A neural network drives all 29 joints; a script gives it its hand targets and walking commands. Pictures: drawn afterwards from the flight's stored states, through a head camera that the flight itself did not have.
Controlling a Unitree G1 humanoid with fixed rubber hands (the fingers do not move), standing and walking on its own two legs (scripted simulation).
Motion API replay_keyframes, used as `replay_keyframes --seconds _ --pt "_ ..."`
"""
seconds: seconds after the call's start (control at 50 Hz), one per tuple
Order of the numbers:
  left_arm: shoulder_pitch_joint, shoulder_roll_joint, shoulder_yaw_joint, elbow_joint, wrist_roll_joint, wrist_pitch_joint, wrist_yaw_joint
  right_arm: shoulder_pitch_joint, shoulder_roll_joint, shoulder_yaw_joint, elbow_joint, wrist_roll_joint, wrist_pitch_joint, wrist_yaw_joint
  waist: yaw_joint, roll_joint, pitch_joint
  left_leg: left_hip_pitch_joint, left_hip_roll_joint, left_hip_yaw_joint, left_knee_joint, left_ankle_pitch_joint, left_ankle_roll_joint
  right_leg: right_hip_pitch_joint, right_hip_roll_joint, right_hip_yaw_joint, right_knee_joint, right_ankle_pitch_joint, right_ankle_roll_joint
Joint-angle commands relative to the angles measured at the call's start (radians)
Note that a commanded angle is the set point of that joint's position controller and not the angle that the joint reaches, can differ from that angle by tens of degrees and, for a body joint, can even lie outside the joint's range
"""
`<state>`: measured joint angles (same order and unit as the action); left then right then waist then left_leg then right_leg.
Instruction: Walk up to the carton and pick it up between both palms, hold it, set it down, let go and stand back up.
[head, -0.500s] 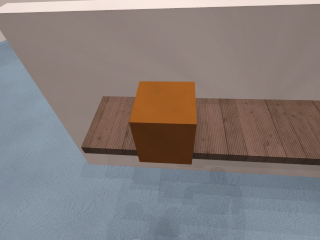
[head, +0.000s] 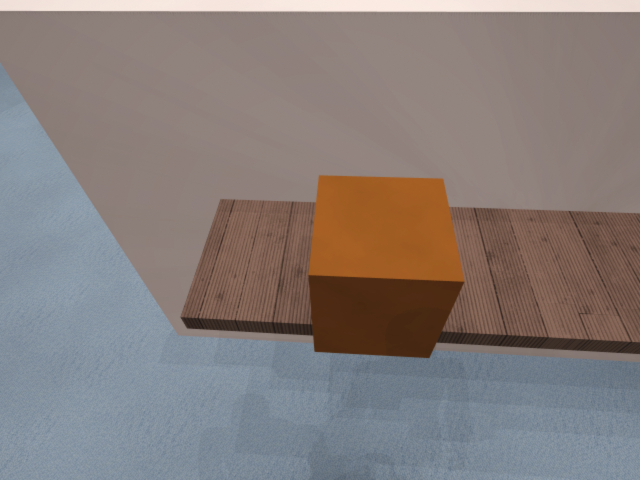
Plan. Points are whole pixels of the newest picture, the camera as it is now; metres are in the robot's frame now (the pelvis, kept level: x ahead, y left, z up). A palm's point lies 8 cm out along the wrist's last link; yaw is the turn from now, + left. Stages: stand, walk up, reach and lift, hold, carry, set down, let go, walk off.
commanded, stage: walk up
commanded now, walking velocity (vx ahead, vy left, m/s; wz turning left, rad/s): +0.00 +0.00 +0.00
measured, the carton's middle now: (375, 269) +0.39 -0.06 +0.00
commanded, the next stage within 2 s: none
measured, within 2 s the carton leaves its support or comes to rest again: neither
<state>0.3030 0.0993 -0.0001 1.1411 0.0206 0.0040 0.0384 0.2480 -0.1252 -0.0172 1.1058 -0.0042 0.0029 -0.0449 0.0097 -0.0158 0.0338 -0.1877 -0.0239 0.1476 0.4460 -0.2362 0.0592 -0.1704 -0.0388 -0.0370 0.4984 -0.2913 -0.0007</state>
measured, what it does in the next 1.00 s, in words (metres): steps on the spot: right foot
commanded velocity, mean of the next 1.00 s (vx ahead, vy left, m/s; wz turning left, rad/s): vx -0.02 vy -0.03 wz -0.02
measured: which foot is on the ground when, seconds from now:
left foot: down 0.00-0.74, up 0.76-1.00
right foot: down 0.00-0.44, up 0.46-0.72, down 0.74-1.00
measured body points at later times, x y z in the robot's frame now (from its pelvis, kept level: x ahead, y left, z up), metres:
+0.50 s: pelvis +0.02 -0.01 +0.00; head +0.05 +0.00 +0.45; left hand +0.00 +0.20 -0.17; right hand +0.00 -0.22 -0.16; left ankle +0.01 +0.08 -0.74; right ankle -0.03 -0.12 -0.71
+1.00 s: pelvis +0.00 -0.09 +0.00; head +0.02 -0.11 +0.45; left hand +0.02 +0.12 -0.15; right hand -0.02 -0.30 -0.17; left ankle -0.02 +0.03 -0.74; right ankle +0.00 -0.20 -0.74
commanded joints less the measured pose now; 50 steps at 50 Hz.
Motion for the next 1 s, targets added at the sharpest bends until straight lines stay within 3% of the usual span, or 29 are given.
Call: replay_keyframes --seconds 0.0,0.04,0.12,0.4,0.42,0.44,0.46,0.48,0.52,0.54,0.56,0.58,0.6,0.62,0.64,0.66,0.68,0.7,0.72,0.74,0.76,0.78,0.8,0.82,0.86,0.92,0.94,0.98 --pt "0.074 0.037 -0.004 0.004 -0.011 -0.025 -0.001 0.09 -0.062 -0.008 -0.007 -0.003 -0.015 0.009 -0.024 -0.098 0.104 0.044 0.132 -0.146 -0.123 0.14 -0.007 -0.069 -0.078 0.096 -0.174 0.208 -0.027" --pt "0.079 0.056 -0.001 0.005 -0.011 -0.032 0.006 0.101 -0.08 -0.012 0.007 -0.005 -0.023 0.012 -0.021 -0.064 0.052 0.08 0.138 -0.147 -0.114 0.215 -0.002 -0.018 -0.079 0.091 -0.178 0.253 -0.028" --pt "0.079 0.071 0.005 0.012 -0.015 -0.032 0.007 0.101 -0.067 -0.004 0.022 -0.004 -0.03 0.012 -0.015 -0.013 0.032 0.074 0.139 -0.144 -0.131 0.199 -0.008 0.033 -0.079 0.085 -0.182 0.248 -0.036" --pt "0.081 0.065 0.004 0.039 -0.015 -0.029 0.01 0.148 -0.043 0.003 0.066 -0.006 -0.03 0.0 -0.016 0.013 0.055 0.09 0.145 -0.138 -0.127 0.253 -0.011 0.033 -0.077 0.071 -0.188 0.27 -0.034" --pt "0.0 0.278 0.081 0.009 -0.036 0.008 0.016 0.154 -0.231 -0.061 -0.01 -0.029 -0.028 -0.029 -0.102 -0.143 0.157 0.198 0.344 -0.23 0.02 0.78 0.015 -0.24 -0.022 -0.008 0.104 0.277 0.028" --pt "-0.002 0.216 0.077 -0.031 -0.031 0.021 0.013 0.287 -0.284 -0.075 0.028 -0.024 -0.022 -0.046 -0.122 0.041 0.004 0.366 0.509 -0.359 0.063 1.36 0.116 -0.378 0.046 -0.065 0.321 -0.188 0.05" --pt "0.005 0.16 0.078 -0.045 -0.015 0.032 0.005 0.338 -0.266 -0.072 0.032 -0.018 -0.022 -0.058 -0.114 0.096 -0.112 0.314 0.588 -0.363 0.066 1.471 0.205 -0.348 0.042 -0.001 0.588 -0.398 0.061" --pt "-0.043 0.133 0.078 -0.073 -0.004 0.045 0.001 0.336 -0.256 -0.078 0.019 -0.022 -0.02 -0.061 -0.115 0.092 -0.136 0.214 0.584 -0.32 0.024 1.293 0.231 -0.333 0.036 0.059 0.745 -0.386 0.066" --pt "-0.106 0.117 0.084 -0.115 0.012 0.059 -0.011 0.193 -0.226 -0.084 -0.029 -0.034 -0.002 -0.065 -0.07 0.137 -0.031 -0.017 0.489 -0.239 -0.035 0.814 0.181 -0.332 -0.005 0.14 0.866 -0.247 0.063" --pt "-0.09 0.106 0.078 -0.11 0.02 0.054 -0.023 0.161 -0.16 -0.067 -0.035 -0.05 0.001 -0.047 -0.051 0.158 -0.043 -0.073 0.4 -0.245 -0.155 0.106 0.114 -0.318 -0.04 0.137 0.743 -0.089 0.05" --pt "-0.078 0.113 0.085 -0.12 0.032 0.059 -0.032 0.085 -0.14 -0.065 -0.061 -0.043 0.011 -0.038 -0.03 0.206 0.023 -0.139 0.366 -0.242 -0.208 -0.132 0.075 -0.337 -0.007 0.074 0.735 -0.032 0.06" --pt "-0.071 0.114 0.087 -0.125 0.035 0.063 -0.041 0.051 -0.146 -0.064 -0.073 -0.039 0.012 -0.033 -0.018 0.237 0.057 -0.145 0.354 -0.235 -0.218 -0.163 0.064 -0.347 -0.005 0.058 0.661 -0.009 0.069" --pt "-0.002 0.041 0.056 -0.109 0.003 0.048 -0.056 -0.016 -0.024 -0.018 -0.059 -0.004 0.009 -0.035 0.059 0.341 0.026 -0.23 0.16 -0.074 -0.215 -0.205 0.031 -0.156 -0.003 0.031 0.342 -0.028 0.04" --pt "-0.025 0.047 0.054 -0.107 -0.004 0.046 -0.05 0.015 -0.04 -0.022 -0.046 -0.012 0.006 -0.037 0.026 0.352 0.052 -0.212 0.143 -0.052 -0.201 -0.189 0.036 -0.124 0.036 -0.036 0.245 -0.052 0.04" --pt "-0.028 0.066 0.058 -0.097 -0.004 0.048 -0.032 0.064 -0.082 -0.031 -0.028 -0.027 0.002 -0.033 0.0 0.311 0.051 -0.16 0.173 -0.079 -0.169 -0.143 0.065 -0.098 0.056 -0.069 0.178 -0.101 0.038" --pt "0.012 0.083 0.061 -0.078 0.003 0.047 -0.014 0.072 -0.121 -0.038 -0.031 -0.032 0.001 -0.022 0.007 0.246 0.04 -0.153 0.205 -0.103 -0.126 -0.096 0.083 -0.037 0.065 -0.091 0.097 -0.085 0.033" --pt "0.063 0.093 0.061 -0.058 0.007 0.046 -0.001 0.068 -0.15 -0.044 -0.036 -0.029 0.001 -0.009 0.024 0.178 0.044 -0.191 0.226 -0.119 -0.086 -0.06 0.078 0.042 0.065 -0.102 0.001 0.019 0.029" --pt "0.097 0.104 0.058 -0.051 0.013 0.033 0.006 0.098 -0.152 -0.046 -0.025 -0.031 0.002 0.002 0.035 0.091 0.058 -0.237 0.209 -0.114 -0.02 -0.085 0.042 0.1 0.029 -0.037 -0.108 0.098 0.029" --pt "0.121 0.133 0.053 -0.058 0.019 0.008 0.008 0.146 -0.102 -0.038 -0.017 -0.036 0.008 0.013 0.021 -0.068 0.06 -0.279 0.145 -0.066 0.11 -0.169 -0.017 0.117 -0.121 0.147 -0.213 0.128 0.03" --pt "0.068 0.205 0.045 -0.098 0.004 -0.007 0.01 0.186 -0.016 -0.019 -0.035 -0.015 0.02 0.011 -0.022 -0.273 0.07 -0.266 0.065 -0.054 0.158 -0.295 -0.062 -0.021 -0.31 0.354 -0.306 0.181 -0.031" --pt "0.014 0.212 0.047 -0.098 0.002 -0.006 0.008 0.163 -0.049 -0.026 -0.031 -0.013 0.039 0.005 0.004 -0.334 0.107 -0.151 0.09 -0.115 0.255 -0.317 -0.06 -0.207 -0.318 0.384 -0.365 -0.065 -0.112" --pt "-0.06 0.171 0.036 -0.118 0.006 -0.014 0.001 0.145 -0.082 -0.032 -0.027 -0.008 0.047 0.011 -0.025 -0.258 0.148 -0.129 0.086 -0.132 0.292 -0.259 -0.059 -0.226 -0.258 0.348 -0.382 -0.13 -0.11" --pt "-0.102 0.17 0.032 -0.13 0.005 -0.022 -0.001 0.15 -0.073 -0.031 -0.016 -0.008 0.046 0.019 -0.045 -0.208 0.133 -0.134 0.076 -0.133 0.303 -0.218 -0.054 -0.193 -0.206 0.276 -0.36 -0.087 -0.101" --pt "-0.109 0.161 0.029 -0.128 0.007 -0.025 0.004 0.165 -0.072 -0.031 -0.006 -0.01 0.04 0.024 -0.057 -0.197 0.106 -0.132 0.074 -0.132 0.306 -0.191 -0.05 -0.154 -0.177 0.22 -0.337 -0.002 -0.099" --pt "-0.077 0.123 0.022 -0.108 -0.002 -0.033 0.003 0.183 -0.056 -0.026 0.012 -0.016 0.029 0.023 -0.054 -0.137 0.046 -0.116 0.066 -0.129 0.289 -0.174 -0.05 -0.069 -0.166 0.179 -0.288 0.152 -0.118" --pt "-0.038 0.108 0.014 -0.075 -0.003 -0.036 0.004 0.159 -0.049 -0.015 0.007 -0.006 0.015 0.009 -0.037 -0.134 0.01 -0.082 0.066 -0.129 0.145 -0.162 -0.051 0.0 -0.169 0.174 -0.23 0.244 -0.142" --pt "-0.038 0.114 0.015 -0.068 -0.004 -0.032 0.005 0.164 -0.045 -0.011 0.01 -0.003 0.011 0.006 -0.042 -0.13 0.007 -0.046 0.066 -0.124 0.05 -0.101 -0.048 0.002 -0.165 0.174 -0.214 0.241 -0.136" --pt "-0.023 0.124 0.023 -0.055 -0.015 -0.025 0.001 0.188 -0.055 -0.006 0.025 -0.006 -0.002 0.0 -0.045 -0.085 -0.006 0.088 0.097 -0.156 -0.106 0.128 -0.046 -0.036 -0.14 0.169 -0.191 0.207 -0.086"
